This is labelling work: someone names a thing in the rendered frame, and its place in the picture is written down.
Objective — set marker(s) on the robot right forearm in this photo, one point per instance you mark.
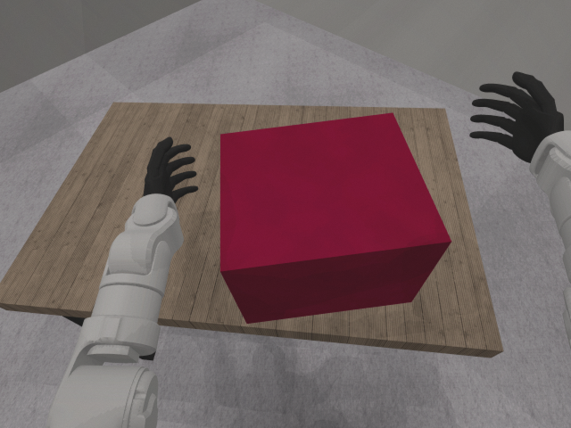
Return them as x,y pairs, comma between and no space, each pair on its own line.
551,166

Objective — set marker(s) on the left robot hand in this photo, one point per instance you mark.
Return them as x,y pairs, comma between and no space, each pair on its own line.
158,178

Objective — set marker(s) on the right robot hand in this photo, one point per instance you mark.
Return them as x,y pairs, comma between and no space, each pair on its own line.
536,118

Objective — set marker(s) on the left robot upper arm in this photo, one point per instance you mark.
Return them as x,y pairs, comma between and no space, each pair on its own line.
108,397

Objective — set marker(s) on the table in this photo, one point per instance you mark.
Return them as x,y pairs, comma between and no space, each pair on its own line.
60,267

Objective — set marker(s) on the carton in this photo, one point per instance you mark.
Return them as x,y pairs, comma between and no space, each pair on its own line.
324,217

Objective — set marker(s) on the robot left forearm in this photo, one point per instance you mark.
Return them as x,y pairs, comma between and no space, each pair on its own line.
123,324

